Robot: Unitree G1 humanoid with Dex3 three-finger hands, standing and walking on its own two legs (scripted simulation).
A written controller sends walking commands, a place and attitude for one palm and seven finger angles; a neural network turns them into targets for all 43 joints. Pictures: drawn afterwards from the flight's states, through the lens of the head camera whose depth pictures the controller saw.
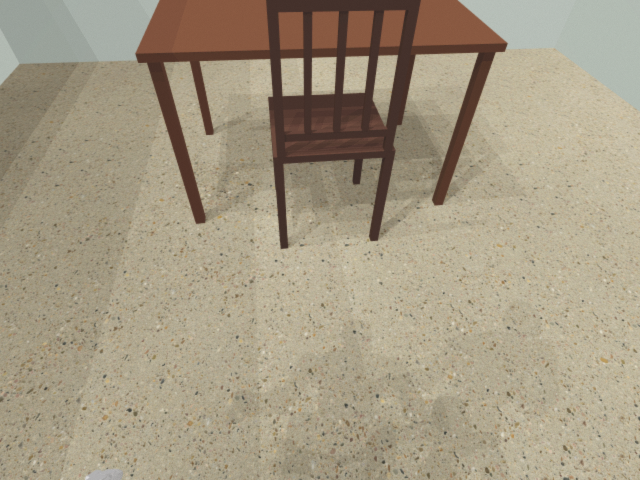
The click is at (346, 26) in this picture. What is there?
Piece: chair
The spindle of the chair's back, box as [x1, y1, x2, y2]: [333, 11, 348, 131]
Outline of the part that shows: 348,11 339,11 333,131 339,131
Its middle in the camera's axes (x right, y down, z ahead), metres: +0.05 -0.47 +1.13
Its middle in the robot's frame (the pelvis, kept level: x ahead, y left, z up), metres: +1.17 +0.01 -0.04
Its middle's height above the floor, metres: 0.73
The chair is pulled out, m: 0.00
